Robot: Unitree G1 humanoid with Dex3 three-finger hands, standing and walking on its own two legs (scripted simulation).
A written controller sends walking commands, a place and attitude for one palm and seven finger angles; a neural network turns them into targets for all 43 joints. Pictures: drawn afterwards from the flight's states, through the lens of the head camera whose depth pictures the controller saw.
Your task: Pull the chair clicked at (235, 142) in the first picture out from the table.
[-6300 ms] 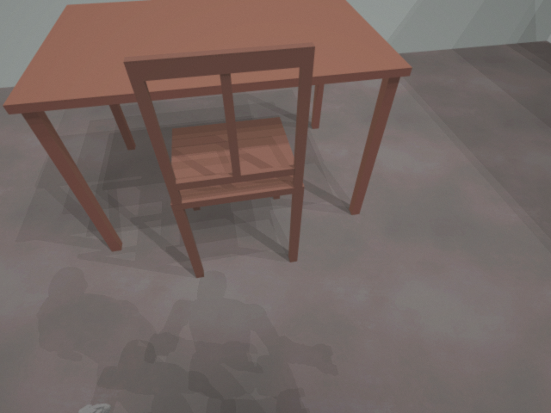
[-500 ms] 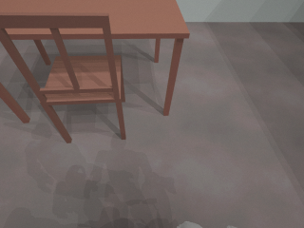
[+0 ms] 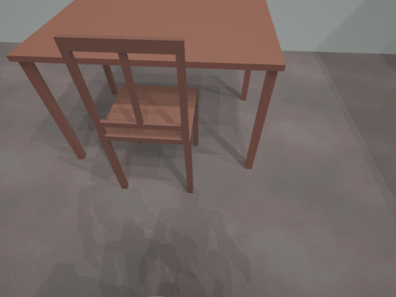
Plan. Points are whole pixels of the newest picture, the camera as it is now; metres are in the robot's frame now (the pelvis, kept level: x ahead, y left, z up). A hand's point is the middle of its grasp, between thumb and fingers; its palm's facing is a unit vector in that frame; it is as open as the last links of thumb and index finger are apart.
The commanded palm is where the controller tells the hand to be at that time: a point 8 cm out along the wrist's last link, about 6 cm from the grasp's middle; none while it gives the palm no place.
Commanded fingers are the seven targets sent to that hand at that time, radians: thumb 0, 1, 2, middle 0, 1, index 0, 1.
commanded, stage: take the last steps up to it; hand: left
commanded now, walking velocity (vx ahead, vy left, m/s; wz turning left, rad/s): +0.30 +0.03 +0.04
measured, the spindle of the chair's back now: (132, 91) +0.80 +0.34 -0.07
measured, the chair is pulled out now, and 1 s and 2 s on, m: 0.00 0.00 0.00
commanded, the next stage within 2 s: come to a stop and stand still in 0.88 s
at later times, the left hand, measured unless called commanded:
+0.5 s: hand (123, 266) +0.21 +0.22 -0.18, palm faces +0.00 -0.98 -0.19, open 7.3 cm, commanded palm none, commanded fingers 0.00 0.90 0.90 -0.20 -0.30 -0.20 -0.30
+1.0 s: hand (132, 245) +0.27 +0.22 -0.20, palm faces +0.09 -0.98 -0.16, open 7.3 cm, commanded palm none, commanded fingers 0.00 0.90 0.90 -0.20 -0.30 -0.20 -0.30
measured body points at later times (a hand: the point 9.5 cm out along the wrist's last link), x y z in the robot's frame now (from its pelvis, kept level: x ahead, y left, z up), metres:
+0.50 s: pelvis +0.13 +0.03 -0.01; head +0.15 +0.02 +0.44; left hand +0.21 +0.27 -0.16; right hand +0.05 -0.18 -0.17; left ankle +0.02 +0.15 -0.75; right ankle +0.24 -0.08 -0.73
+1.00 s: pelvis +0.30 +0.04 -0.02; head +0.30 +0.06 +0.43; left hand +0.27 +0.27 -0.18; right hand +0.37 -0.20 -0.16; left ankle +0.35 +0.14 -0.75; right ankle +0.25 -0.07 -0.74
